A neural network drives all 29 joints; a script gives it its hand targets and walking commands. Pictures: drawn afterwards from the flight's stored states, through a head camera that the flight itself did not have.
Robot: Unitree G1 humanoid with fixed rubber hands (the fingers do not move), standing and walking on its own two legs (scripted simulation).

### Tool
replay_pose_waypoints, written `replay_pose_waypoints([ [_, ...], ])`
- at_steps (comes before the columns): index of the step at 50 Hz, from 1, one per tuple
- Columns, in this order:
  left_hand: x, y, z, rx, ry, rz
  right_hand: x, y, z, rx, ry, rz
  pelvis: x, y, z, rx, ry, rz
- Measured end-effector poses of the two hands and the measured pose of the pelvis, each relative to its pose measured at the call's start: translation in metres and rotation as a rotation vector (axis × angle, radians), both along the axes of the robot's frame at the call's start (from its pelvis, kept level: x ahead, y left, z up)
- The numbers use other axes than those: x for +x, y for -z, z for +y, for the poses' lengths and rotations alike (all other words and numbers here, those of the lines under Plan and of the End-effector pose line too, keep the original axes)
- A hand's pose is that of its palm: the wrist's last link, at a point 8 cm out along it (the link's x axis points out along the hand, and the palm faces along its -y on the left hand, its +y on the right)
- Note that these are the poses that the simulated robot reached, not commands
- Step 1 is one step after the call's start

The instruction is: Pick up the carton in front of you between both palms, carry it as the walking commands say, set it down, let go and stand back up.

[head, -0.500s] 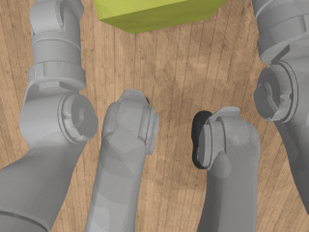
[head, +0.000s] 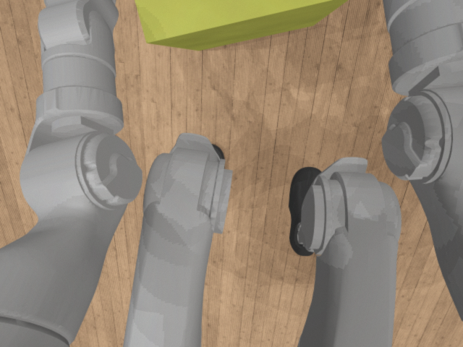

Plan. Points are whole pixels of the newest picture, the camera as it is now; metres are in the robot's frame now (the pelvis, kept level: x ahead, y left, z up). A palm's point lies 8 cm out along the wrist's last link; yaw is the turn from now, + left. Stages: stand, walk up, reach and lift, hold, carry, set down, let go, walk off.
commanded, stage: set down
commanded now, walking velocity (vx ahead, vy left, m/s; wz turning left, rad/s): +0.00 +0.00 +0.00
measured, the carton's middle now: out of the picture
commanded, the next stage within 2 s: let go in 1.36 s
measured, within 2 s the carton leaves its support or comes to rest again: neither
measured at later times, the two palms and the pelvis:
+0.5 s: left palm out of the picture +0.53 +0.27 -0.13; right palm out of the picture +0.62 -0.09 -0.12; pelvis -0.01 +0.01 +0.01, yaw +1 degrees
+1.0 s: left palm out of the picture +0.53 +0.28 +0.03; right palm out of the picture +0.63 -0.10 +0.03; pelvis +0.00 +0.01 +0.13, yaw +1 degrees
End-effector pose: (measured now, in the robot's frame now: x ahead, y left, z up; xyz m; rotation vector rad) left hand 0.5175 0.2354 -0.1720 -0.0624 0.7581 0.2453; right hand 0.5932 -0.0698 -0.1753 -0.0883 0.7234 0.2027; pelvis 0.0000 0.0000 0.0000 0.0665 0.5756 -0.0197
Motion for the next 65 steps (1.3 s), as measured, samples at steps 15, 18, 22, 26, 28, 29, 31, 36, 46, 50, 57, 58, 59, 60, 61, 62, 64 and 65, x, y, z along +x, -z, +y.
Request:
replay_pose_waypoints([
  [15, 0.005, 0.01, 0.03, 0.074, -0.09, -0.004, 0.013, 0.012, -0.04, -0.111, 0.073, -0.035, 0.002, 0.001, 0.006, -0.011, -0.011, 0.035],
  [18, 0.008, 0.001, 0.036, 0.073, -0.099, -0.033, 0.02, -0.001, -0.037, -0.101, 0.069, -0.065, -0.001, 0.001, 0.007, -0.012, -0.013, 0.031],
  [22, 0.013, -0.022, 0.038, 0.068, -0.108, -0.078, 0.026, -0.026, -0.027, -0.093, 0.059, -0.101, -0.006, -0.002, 0.008, -0.016, -0.022, 0.026],
  [26, 0.017, -0.055, 0.037, 0.058, -0.115, -0.116, 0.031, -0.061, -0.019, -0.095, 0.06, -0.121, -0.01, -0.014, 0.007, -0.025, -0.032, 0.027],
  [28, 0.017, -0.073, 0.036, 0.055, -0.117, -0.119, 0.032, -0.08, -0.017, -0.099, 0.065, -0.117, -0.011, -0.023, 0.007, -0.029, -0.037, 0.037],
  [29, 0.017, -0.081, 0.036, 0.055, -0.117, -0.116, 0.032, -0.088, -0.017, -0.101, 0.067, -0.112, -0.011, -0.028, 0.007, -0.031, -0.039, 0.046],
  [31, 0.017, -0.098, 0.036, 0.055, -0.118, -0.109, 0.032, -0.105, -0.018, -0.104, 0.072, -0.098, -0.01, -0.038, 0.007, -0.034, -0.041, 0.069],
  [36, 0.015, -0.131, 0.035, 0.062, -0.118, -0.104, 0.033, -0.14, -0.023, -0.102, 0.078, -0.081, -0.008, -0.063, 0.007, -0.04, -0.043, 0.136],
  [46, 0.017, -0.183, 0.038, 0.076, -0.118, -0.115, 0.036, -0.188, -0.033, -0.1, 0.077, -0.094, -0.001, -0.11, 0.007, -0.04, -0.042, 0.223],
  [50, 0.017, -0.207, 0.042, 0.077, -0.116, -0.116, 0.036, -0.209, -0.034, -0.1, 0.073, -0.096, 0.002, -0.132, 0.007, -0.039, -0.044, 0.244],
  [57, 0.016, -0.254, 0.045, 0.072, -0.113, -0.116, 0.038, -0.255, -0.035, -0.099, 0.068, -0.089, 0.01, -0.172, 0.007, -0.041, -0.047, 0.264],
  [58, 0.016, -0.26, 0.045, 0.071, -0.113, -0.116, 0.038, -0.262, -0.035, -0.098, 0.068, -0.089, 0.011, -0.178, 0.007, -0.041, -0.047, 0.265],
  [59, 0.016, -0.267, 0.045, 0.07, -0.112, -0.116, 0.038, -0.269, -0.035, -0.098, 0.068, -0.088, 0.012, -0.184, 0.007, -0.042, -0.047, 0.266],
  [60, 0.015, -0.273, 0.045, 0.07, -0.112, -0.117, 0.038, -0.276, -0.036, -0.097, 0.068, -0.087, 0.013, -0.189, 0.007, -0.043, -0.046, 0.266],
  [61, 0.015, -0.279, 0.045, 0.069, -0.111, -0.117, 0.038, -0.283, -0.036, -0.097, 0.068, -0.087, 0.014, -0.195, 0.007, -0.043, -0.046, 0.266],
  [62, 0.015, -0.285, 0.045, 0.069, -0.111, -0.118, 0.038, -0.29, -0.037, -0.096, 0.068, -0.086, 0.015, -0.201, 0.007, -0.044, -0.046, 0.266],
  [64, 0.014, -0.297, 0.044, 0.069, -0.109, -0.119, 0.038, -0.302, -0.038, -0.095, 0.068, -0.086, 0.016, -0.212, 0.007, -0.045, -0.045, 0.263],
  [65, 0.014, -0.303, 0.044, 0.07, -0.108, -0.12, 0.037, -0.309, -0.039, -0.094, 0.067, -0.086, 0.017, -0.218, 0.008, -0.046, -0.044, 0.262],
])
